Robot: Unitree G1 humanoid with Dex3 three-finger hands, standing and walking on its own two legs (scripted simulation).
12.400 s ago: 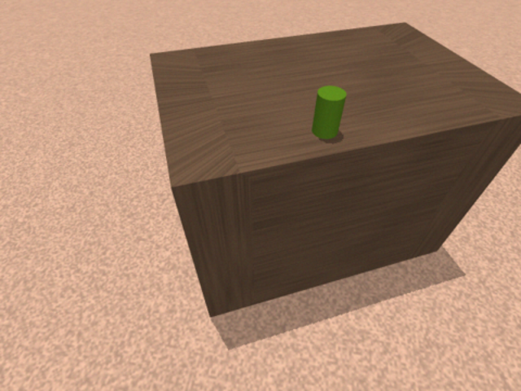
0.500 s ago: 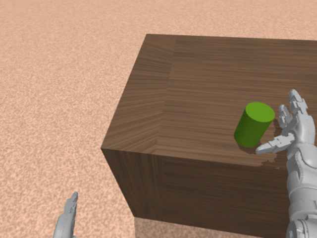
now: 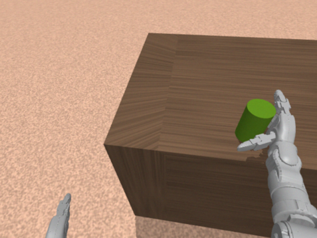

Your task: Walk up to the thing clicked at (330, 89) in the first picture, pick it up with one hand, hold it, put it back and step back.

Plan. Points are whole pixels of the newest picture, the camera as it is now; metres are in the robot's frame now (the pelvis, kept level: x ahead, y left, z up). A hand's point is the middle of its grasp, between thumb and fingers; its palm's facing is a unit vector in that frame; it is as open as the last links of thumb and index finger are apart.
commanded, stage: close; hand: right
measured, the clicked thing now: (253, 122) +0.43 -0.21 +0.07
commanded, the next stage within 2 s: settle in 0.70 s
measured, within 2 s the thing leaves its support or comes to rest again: leaves its support in 0.78 s
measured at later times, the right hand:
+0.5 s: hand (255, 118) +0.43 -0.21 +0.08, palm faces +0.20 +0.98 +0.01, open 12.9 cm
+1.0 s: hand (258, 116) +0.43 -0.21 +0.10, palm faces +0.20 +0.98 +0.02, open 9.9 cm
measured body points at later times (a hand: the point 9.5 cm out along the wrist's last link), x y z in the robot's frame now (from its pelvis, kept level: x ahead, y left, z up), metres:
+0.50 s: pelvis +0.01 +0.00 +0.00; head +0.06 -0.01 +0.44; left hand +0.15 +0.27 -0.05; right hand +0.42 -0.26 +0.08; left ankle +0.02 +0.13 -0.70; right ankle +0.01 -0.12 -0.70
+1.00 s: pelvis +0.00 -0.01 +0.00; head +0.05 -0.01 +0.45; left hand +0.15 +0.27 -0.05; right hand +0.41 -0.26 +0.10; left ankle +0.02 +0.13 -0.70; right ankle +0.01 -0.12 -0.70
